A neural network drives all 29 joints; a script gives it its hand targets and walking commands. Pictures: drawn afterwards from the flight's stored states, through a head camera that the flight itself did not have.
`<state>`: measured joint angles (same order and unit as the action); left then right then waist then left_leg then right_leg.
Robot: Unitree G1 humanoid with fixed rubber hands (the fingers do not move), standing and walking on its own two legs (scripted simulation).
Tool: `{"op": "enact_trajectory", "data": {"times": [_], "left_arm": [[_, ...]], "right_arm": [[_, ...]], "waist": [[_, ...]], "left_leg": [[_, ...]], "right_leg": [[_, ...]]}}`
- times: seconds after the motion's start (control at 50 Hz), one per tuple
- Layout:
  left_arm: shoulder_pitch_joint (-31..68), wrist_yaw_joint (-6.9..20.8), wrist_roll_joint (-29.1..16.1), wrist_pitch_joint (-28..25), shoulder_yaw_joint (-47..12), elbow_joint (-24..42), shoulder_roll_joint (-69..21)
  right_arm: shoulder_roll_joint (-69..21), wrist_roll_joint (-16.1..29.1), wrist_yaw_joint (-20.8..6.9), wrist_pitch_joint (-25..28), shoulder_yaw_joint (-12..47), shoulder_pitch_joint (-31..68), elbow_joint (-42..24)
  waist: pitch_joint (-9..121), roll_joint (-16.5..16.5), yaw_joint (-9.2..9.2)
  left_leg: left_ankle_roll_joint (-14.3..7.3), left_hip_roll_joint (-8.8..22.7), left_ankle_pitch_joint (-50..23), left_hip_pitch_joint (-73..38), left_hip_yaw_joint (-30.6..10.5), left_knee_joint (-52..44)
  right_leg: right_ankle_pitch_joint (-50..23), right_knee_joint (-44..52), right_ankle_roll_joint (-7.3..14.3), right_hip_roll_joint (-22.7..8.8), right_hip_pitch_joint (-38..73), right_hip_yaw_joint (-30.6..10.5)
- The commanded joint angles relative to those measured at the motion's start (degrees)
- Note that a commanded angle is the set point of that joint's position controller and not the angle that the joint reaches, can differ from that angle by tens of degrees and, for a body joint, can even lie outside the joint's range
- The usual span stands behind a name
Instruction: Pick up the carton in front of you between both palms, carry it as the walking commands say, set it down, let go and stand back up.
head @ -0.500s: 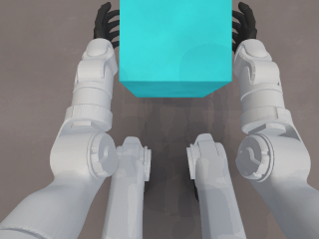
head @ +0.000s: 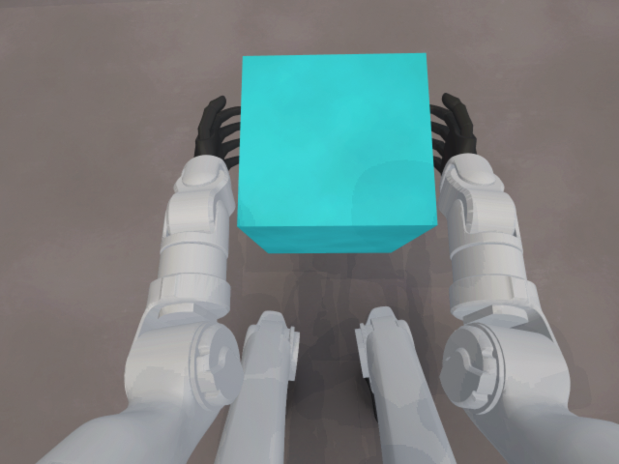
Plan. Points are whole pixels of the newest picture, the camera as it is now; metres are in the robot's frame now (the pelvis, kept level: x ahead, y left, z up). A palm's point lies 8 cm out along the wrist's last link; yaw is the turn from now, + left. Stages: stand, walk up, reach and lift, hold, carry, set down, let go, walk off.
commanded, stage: reach and lift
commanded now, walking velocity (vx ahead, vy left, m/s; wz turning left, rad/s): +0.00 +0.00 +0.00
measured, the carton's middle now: (331, 173) +0.48 -0.01 -0.12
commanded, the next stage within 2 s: hold in 1.96 s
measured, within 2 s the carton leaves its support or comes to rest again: neither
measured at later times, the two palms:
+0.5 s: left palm (148, 147) +0.42 +0.14 +0.11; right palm (530, 140) +0.42 -0.16 +0.11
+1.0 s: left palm out of the picture +0.38 +0.15 +0.25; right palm out of the picture +0.37 -0.15 +0.25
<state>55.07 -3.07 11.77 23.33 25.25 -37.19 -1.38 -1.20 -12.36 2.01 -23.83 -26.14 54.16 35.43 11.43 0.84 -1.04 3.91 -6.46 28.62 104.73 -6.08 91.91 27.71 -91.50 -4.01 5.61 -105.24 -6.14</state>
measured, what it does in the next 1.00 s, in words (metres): rises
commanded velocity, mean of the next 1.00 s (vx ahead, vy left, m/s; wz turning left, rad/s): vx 0.00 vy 0.00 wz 0.00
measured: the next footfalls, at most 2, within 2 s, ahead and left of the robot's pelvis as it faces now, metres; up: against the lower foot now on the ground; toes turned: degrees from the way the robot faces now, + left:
none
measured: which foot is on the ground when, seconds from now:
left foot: down 0.00-1.00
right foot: down 0.00-1.00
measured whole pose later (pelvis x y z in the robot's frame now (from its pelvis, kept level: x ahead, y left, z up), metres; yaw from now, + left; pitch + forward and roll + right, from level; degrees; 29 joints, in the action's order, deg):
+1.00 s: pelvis +0.09 +0.00 +0.23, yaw +0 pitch +1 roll +0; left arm 13.9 -1.5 13.2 31.8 14.1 -22.2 -8.4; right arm -8.4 -13.6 1.0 -32.0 -14.0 13.8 21.6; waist 5.8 0.2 -0.2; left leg 1.0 -2.5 14.2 14.3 -8.4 27.4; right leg 13.4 -27.1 -1.2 2.4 -14.8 -8.5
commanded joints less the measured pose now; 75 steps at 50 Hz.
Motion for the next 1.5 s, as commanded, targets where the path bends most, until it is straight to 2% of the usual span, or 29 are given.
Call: {"op": "enact_trajectory", "data": {"times": [0.0, 0.24, 0.5, 0.66, 0.84, 0.92, 1.02, 1.1, 1.24, 1.48], "left_arm": [[35.1, 14.8, -10.8, -1.5, -32.8, -1.9, -63.9], [20.2, 14.0, -8.3, -4.3, -32.9, -2.6, -65.3], [5.2, 14.2, -7.5, -5.0, -37.4, 1.4, -66.1], [-4.1, 14.8, -8.0, -2.7, -40.5, 4.7, -65.7], [-12.6, 15.6, -9.6, 3.5, -44.5, 11.9, -64.3], [-14.5, 16.0, -10.3, 7.2, -45.1, 15.1, -63.7], [-13.9, 16.8, -8.5, 10.3, -41.0, 13.8, -62.2], [-9.0, 17.6, -8.0, 10.5, -39.1, 12.8, -62.8], [-4.6, 17.9, -8.7, 10.2, -40.3, 13.7, -63.8], [-8.3, 17.7, -8.7, 11.6, -40.9, 16.5, -62.1]], "right_arm": [[-62.9, 10.9, -15.1, 1.2, 33.4, 34.6, 2.5], [-64.4, 8.5, -14.4, 4.0, 33.9, 20.1, 3.7], [-65.5, 7.9, -14.1, 5.0, 38.4, 5.3, 0.1], [-65.5, 8.4, -14.2, 2.9, 41.5, -3.9, -3.1], [-64.1, 10.2, -14.8, -3.4, 45.6, -12.2, -10.7], [-63.7, 10.7, -15.3, -7.0, 46.2, -14.1, -13.7], [-62.2, 8.9, -16.0, -10.0, 41.9, -13.8, -12.3], [-62.7, 8.3, -16.8, -10.1, 40.1, -8.8, -11.6], [-64.0, 8.8, -17.0, -9.9, 41.4, -4.4, -12.4], [-63.0, 9.1, -16.3, -11.3, 42.0, -8.4, -15.0]], "waist": [[56.3, 0.1, -0.72], [43.7, -0.4, -0.25], [33.2, -0.7, 0.24], [25.1, -0.8, 0.55], [14.8, -0.8, 0.63], [8.7, -0.7, 0.86], [-0.1, -0.5, 0.83], [-1.1, -0.5, 0.9], [2.9, -0.7, 1.02], [3.8, -1.0, 1.01]], "left_leg": [[-1.2, -4.0, -13.9, -34.3, 9.9, -12.6], [-1.9, -3.5, -15.1, -47.4, 6.5, -26.2], [-2.7, -1.8, -20.1, -65.8, 3.5, -42.0], [-2.9, -0.7, -26.8, -78.5, 2.3, -52.2], [-2.8, 0.3, -31.3, -91.9, 1.7, -63.6], [-2.7, 0.8, -29.5, -95.5, 1.7, -67.8], [-3.1, 1.1, -21.3, -95.1, 1.9, -70.8], [-3.4, 1.3, -16.7, -94.7, 2.3, -70.8], [-3.4, 1.3, -17.5, -96.3, 2.6, -70.3], [-2.9, 0.8, -23.5, -99.4, 2.7, -71.6]], "right_leg": [[-15.3, 12.0, 1.5, 4.1, 37.8, 10.3], [-15.8, 25.5, 2.2, 3.7, 49.7, 7.0], [-20.6, 41.3, 3.0, 2.4, 68.5, 3.7], [-27.2, 51.7, 3.2, 1.3, 80.7, 2.2], [-31.5, 62.8, 2.8, 0.4, 93.9, 2.0], [-29.5, 67.1, 2.7, 0.2, 97.4, 2.0], [-21.4, 70.0, 3.1, -0.1, 97.1, 2.2], [-16.6, 69.9, 3.5, -0.3, 96.8, 2.7], [-17.5, 69.4, 3.4, -0.4, 98.9, 3.0], [-23.9, 70.9, 2.9, -0.1, 101.7, 2.7]]}}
